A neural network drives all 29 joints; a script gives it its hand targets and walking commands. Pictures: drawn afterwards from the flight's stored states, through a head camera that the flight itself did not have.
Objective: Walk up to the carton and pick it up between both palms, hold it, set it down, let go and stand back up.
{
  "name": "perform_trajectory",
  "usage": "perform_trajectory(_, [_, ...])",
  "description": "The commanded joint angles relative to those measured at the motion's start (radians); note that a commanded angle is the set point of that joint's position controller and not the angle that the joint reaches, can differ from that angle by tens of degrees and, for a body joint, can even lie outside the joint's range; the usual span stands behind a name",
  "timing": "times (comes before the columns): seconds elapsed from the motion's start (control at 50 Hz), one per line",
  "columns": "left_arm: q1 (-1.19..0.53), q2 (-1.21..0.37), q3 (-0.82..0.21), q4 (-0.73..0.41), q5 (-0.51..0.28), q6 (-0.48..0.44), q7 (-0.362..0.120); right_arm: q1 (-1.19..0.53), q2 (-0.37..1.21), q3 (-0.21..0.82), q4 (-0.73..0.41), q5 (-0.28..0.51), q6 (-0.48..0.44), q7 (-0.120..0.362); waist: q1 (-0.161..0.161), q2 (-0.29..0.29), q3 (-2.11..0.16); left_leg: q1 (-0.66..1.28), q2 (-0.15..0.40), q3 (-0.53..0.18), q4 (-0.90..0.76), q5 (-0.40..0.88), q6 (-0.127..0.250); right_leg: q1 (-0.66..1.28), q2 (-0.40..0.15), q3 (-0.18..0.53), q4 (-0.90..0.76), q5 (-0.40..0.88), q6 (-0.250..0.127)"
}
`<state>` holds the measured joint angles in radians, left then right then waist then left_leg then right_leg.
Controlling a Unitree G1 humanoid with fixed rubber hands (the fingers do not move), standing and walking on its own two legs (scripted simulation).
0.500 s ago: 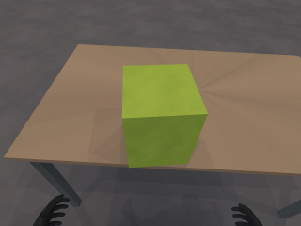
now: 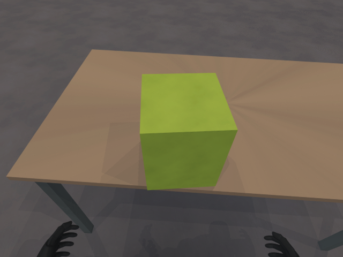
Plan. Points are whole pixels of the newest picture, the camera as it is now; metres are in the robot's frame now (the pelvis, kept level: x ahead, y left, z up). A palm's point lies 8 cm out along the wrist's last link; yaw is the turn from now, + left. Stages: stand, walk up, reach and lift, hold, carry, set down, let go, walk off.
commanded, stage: walk up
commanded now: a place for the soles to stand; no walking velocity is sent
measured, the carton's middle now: (180, 133) +0.43 -0.02 +0.04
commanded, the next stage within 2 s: none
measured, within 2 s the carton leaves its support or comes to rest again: neither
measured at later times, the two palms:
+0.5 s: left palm out of the picture +0.15 +0.29 -0.07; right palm out of the picture +0.13 -0.27 -0.07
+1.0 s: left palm out of the picture +0.14 +0.29 -0.07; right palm out of the picture +0.13 -0.27 -0.07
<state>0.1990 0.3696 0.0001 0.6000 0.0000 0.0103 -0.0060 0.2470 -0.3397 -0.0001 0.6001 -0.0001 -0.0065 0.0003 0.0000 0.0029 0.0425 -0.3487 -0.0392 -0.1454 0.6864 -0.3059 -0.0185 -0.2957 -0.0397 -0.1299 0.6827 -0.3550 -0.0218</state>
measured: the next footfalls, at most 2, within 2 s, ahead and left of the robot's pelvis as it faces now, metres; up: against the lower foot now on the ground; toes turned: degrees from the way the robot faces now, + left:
none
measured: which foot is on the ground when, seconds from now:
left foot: down 0.00-1.00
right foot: down 0.00-1.00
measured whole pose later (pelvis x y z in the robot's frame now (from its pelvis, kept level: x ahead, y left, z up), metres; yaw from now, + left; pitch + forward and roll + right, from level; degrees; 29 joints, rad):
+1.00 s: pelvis +0.00 +0.01 +0.00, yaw +1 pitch -2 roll -1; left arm 0.20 0.37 0.00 0.60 0.00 0.01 -0.01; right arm 0.26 -0.35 0.00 0.60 0.00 0.00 0.00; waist 0.00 0.00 0.04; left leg -0.35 -0.06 -0.16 0.69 -0.30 -0.02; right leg -0.29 -0.06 -0.14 0.68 -0.35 -0.02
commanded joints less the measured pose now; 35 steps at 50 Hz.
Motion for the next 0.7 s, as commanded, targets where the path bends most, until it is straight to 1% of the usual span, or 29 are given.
perform_trajectory(0.0, [-0.037, 0.255, 0.116, -0.048, 0.005, -0.034, -0.004, 0.007, -0.284, -0.086, -0.020, 0.002, -0.016, -0.014, 0.013, -0.021, -0.048, -0.017, 0.026, -0.047, -0.025, 0.205, 0.051, 0.100, -0.199, 0.159, -0.188, 0.074, -0.104])
perform_trajectory(0.02, [-0.044, 0.259, 0.114, -0.047, 0.002, -0.031, -0.003, 0.010, -0.282, -0.086, -0.020, 0.010, -0.012, -0.014, 0.011, -0.040, -0.016, -0.012, 0.034, -0.046, -0.028, 0.207, 0.053, 0.065, -0.198, 0.147, -0.194, 0.057, -0.108])
perform_trajectory(0.06, [-0.048, 0.254, 0.116, -0.061, 0.000, -0.027, -0.008, 0.005, -0.296, -0.090, -0.030, 0.004, -0.012, -0.015, 0.017, -0.019, -0.029, -0.018, 0.049, -0.084, -0.062, 0.193, 0.063, 0.069, -0.175, 0.131, -0.161, 0.029, -0.091])
perform_trajectory(0.08, [-0.032, 0.250, 0.116, -0.056, -0.001, -0.025, -0.006, 0.002, -0.286, -0.087, -0.023, 0.004, -0.014, -0.016, 0.013, 0.000, -0.037, -0.030, 0.058, -0.112, -0.100, 0.176, 0.076, 0.088, -0.146, 0.123, -0.150, 0.004, -0.076])
perform_trajectory(0.1, [-0.038, 0.238, 0.118, -0.052, -0.003, -0.021, -0.007, -0.013, -0.297, -0.085, -0.024, 0.002, -0.014, -0.015, 0.024, 0.016, -0.009, -0.071, 0.076, -0.165, -0.131, 0.155, 0.084, 0.101, -0.121, 0.128, -0.116, 0.001, -0.067])
perform_trajectory(0.14, [-0.010, 0.239, 0.118, -0.051, -0.007, -0.020, -0.006, -0.035, -0.293, -0.082, -0.027, 0.005, -0.018, -0.015, 0.038, 0.048, -0.012, -0.116, 0.101, -0.207, -0.185, 0.121, 0.095, 0.138, -0.094, 0.123, -0.113, -0.037, -0.055])
perform_trajectory(0.16, [-0.014, 0.244, 0.116, -0.047, -0.004, -0.019, -0.008, -0.046, -0.291, -0.080, -0.033, 0.000, -0.019, -0.015, 0.041, 0.075, -0.006, -0.150, 0.097, -0.215, -0.197, 0.091, 0.090, 0.155, -0.092, 0.129, -0.123, -0.042, -0.053])
perform_trajectory(0.18, [-0.013, 0.247, 0.118, -0.046, -0.003, -0.022, -0.007, -0.046, -0.296, -0.081, -0.035, 0.009, -0.016, -0.015, 0.037, 0.048, 0.008, -0.161, 0.094, -0.210, -0.192, 0.067, 0.085, 0.152, -0.102, 0.137, -0.147, -0.058, -0.061])
perform_trajectory(0.2, [0.002, 0.248, 0.116, -0.043, -0.001, -0.026, -0.007, -0.043, -0.281, -0.076, -0.033, 0.008, -0.017, -0.016, 0.043, 0.027, -0.021, -0.143, 0.078, -0.177, -0.162, 0.085, 0.070, 0.179, -0.121, 0.161, -0.184, -0.045, -0.063])
perform_trajectory(0.24, [-0.009, 0.266, 0.119, -0.047, 0.002, -0.032, -0.003, -0.016, -0.274, -0.079, -0.024, 0.011, -0.016, -0.013, 0.022, -0.010, -0.017, -0.068, 0.029, -0.087, -0.056, 0.126, 0.054, 0.108, -0.196, 0.187, -0.228, -0.010, -0.102])
perform_trajectory(0.26, [-0.027, 0.273, 0.120, -0.046, 0.004, -0.034, -0.004, 0.000, -0.275, -0.084, -0.018, 0.010, -0.013, -0.014, 0.014, -0.016, -0.012, -0.047, 0.022, -0.052, -0.027, 0.162, 0.047, 0.095, -0.217, 0.182, -0.225, 0.015, -0.110])
perform_trajectory(0.28, [-0.021, 0.264, 0.120, -0.053, 0.005, -0.033, -0.003, 0.025, -0.281, -0.087, -0.013, 0.008, -0.012, -0.014, 0.012, -0.011, -0.045, -0.011, 0.019, -0.033, -0.004, 0.187, 0.054, 0.100, -0.238, 0.173, -0.213, 0.058, -0.125])
perform_trajectory(0.3, [-0.030, 0.266, 0.120, -0.048, 0.002, -0.031, -0.003, 0.022, -0.283, -0.088, -0.018, 0.010, -0.010, -0.015, 0.016, -0.034, -0.042, 0.014, 0.023, -0.035, 0.004, 0.223, 0.051, 0.072, -0.224, 0.150, -0.194, 0.071, -0.121])
perform_trajectory(0.32, [-0.037, 0.247, 0.114, -0.047, 0.002, -0.030, -0.004, 0.019, -0.289, -0.085, -0.013, 0.005, -0.011, -0.014, 0.015, -0.021, -0.039, 0.005, 0.036, -0.062, -0.039, 0.228, 0.061, 0.083, -0.198, 0.131, -0.158, 0.079, -0.107])
perform_trajectory(0.34, [-0.024, 0.248, 0.114, -0.048, -0.001, -0.027, -0.004, 0.004, -0.296, -0.089, -0.017, 0.007, -0.014, -0.014, 0.022, -0.014, -0.047, -0.006, 0.050, -0.104, -0.072, 0.241, 0.072, 0.089, -0.173, 0.126, -0.138, 0.080, -0.087])
perform_trajectory(0.4, [-0.024, 0.246, 0.117, -0.054, -0.007, -0.017, -0.005, -0.017, -0.303, -0.083, -0.023, 0.006, -0.017, -0.017, 0.030, 0.033, -0.015, -0.100, 0.093, -0.216, -0.156, 0.156, 0.101, 0.122, -0.095, 0.119, -0.096, -0.015, -0.054])
perform_trajectory(0.42, [-0.010, 0.236, 0.114, -0.047, -0.007, -0.017, -0.007, -0.031, -0.303, -0.081, -0.027, 0.001, -0.018, -0.018, 0.035, 0.071, -0.020, -0.131, 0.103, -0.233, -0.195, 0.118, 0.095, 0.149, -0.083, 0.116, -0.097, -0.034, -0.049])
perform_trajectory(0.44, [0.007, 0.235, 0.117, -0.045, -0.008, -0.014, -0.005, -0.032, -0.306, -0.080, -0.031, 0.003, -0.018, -0.018, 0.042, 0.098, -0.007, -0.147, 0.110, -0.263, -0.220, 0.065, 0.106, 0.153, -0.072, 0.119, -0.096, -0.066, -0.046])
perform_trajectory(0.48, [0.004, 0.240, 0.116, -0.042, -0.005, -0.024, -0.004, -0.044, -0.294, -0.076, -0.035, 0.007, -0.016, -0.016, 0.044, 0.039, 0.001, -0.185, 0.086, -0.208, -0.189, 0.048, 0.082, 0.182, -0.115, 0.159, -0.174, -0.065, -0.064])
perform_trajectory(0.5, [0.014, 0.252, 0.115, -0.046, 0.001, -0.030, -0.002, -0.040, -0.287, -0.079, -0.032, 0.008, -0.015, -0.014, 0.042, 0.004, -0.004, -0.151, 0.054, -0.134, -0.114, 0.082, 0.064, 0.156, -0.165, 0.174, -0.219, -0.065, -0.092])
perform_trajectory(0.52, [-0.003, 0.268, 0.117, -0.044, 0.004, -0.034, -0.003, -0.017, -0.282, -0.083, -0.026, 0.013, -0.012, -0.013, 0.026, -0.035, -0.001, -0.101, 0.023, -0.086, -0.037, 0.108, 0.045, 0.113, -0.206, 0.193, -0.249, -0.036, -0.114])
perform_trajectory(0.54, [-0.017, 0.268, 0.120, -0.047, 0.004, -0.035, -0.002, -0.008, -0.279, -0.081, -0.020, 0.010, -0.013, -0.015, 0.019, -0.022, -0.012, -0.056, 0.009, -0.036, -0.001, 0.142, 0.045, 0.098, -0.239, 0.195, -0.248, -0.001, -0.128])
perform_trajectory(0.56, [-0.018, 0.272, 0.119, -0.051, 0.006, -0.035, -0.003, 0.015, -0.285, -0.090, -0.020, 0.010, -0.013, -0.014, 0.012, -0.041, -0.035, -0.022, 0.012, -0.023, 0.008, 0.163, 0.046, 0.091, -0.245, 0.176, -0.230, 0.042, -0.136])
perform_trajectory(0.58, [-0.026, 0.267, 0.116, -0.051, 0.007, -0.035, -0.004, 0.022, -0.285, -0.091, -0.022, 0.007, -0.012, -0.014, 0.015, -0.023, -0.036, -0.007, 0.019, -0.035, -0.004, 0.188, 0.051, 0.088, -0.234, 0.160, -0.199, 0.077, -0.127])
perform_trajectory(0.6, [-0.025, 0.253, 0.118, -0.053, 0.003, -0.032, -0.005, 0.018, -0.287, -0.087, -0.018, 0.000, -0.013, -0.014, 0.014, -0.012, -0.050, 0.005, 0.030, -0.072, -0.026, 0.220, 0.066, 0.089, -0.213, 0.149, -0.159, 0.099, -0.109])
perform_trajectory(0.62, [-0.025, 0.252, 0.113, -0.059, -0.003, -0.029, -0.004, 0.016, -0.291, -0.087, -0.019, 0.005, -0.014, -0.014, 0.016, -0.003, -0.036, -0.008, 0.048, -0.097, -0.064, 0.234, 0.078, 0.088, -0.178, 0.115, -0.136, 0.080, -0.088])
perform_trajectory(0.64, [-0.021, 0.251, 0.114, -0.052, -0.004, -0.026, -0.005, 0.004, -0.306, -0.091, -0.023, 0.004, -0.014, -0.014, 0.017, 0.012, -0.040, -0.044, 0.072, -0.154, -0.111, 0.231, 0.090, 0.110, -0.137, 0.103, -0.093, 0.061, -0.075])
perform_trajectory(0.66, [-0.019, 0.241, 0.114, -0.051, -0.007, -0.020, -0.005, -0.018, -0.303, -0.086, -0.026, 0.002, -0.014, -0.015, 0.023, 0.042, -0.023, -0.083, 0.091, -0.205, -0.149, 0.195, 0.101, 0.118, -0.097, 0.104, -0.075, 0.022, -0.053])
perform_trajectory(0.68, [-0.013, 0.241, 0.116, -0.054, -0.006, -0.019, -0.005, -0.020, -0.293, -0.084, -0.033, 0.006, -0.014, -0.014, 0.028, 0.040, -0.028, -0.124, 0.103, -0.245, -0.182, 0.127, 0.105, 0.148, -0.081, 0.118, -0.087, -0.028, -0.051])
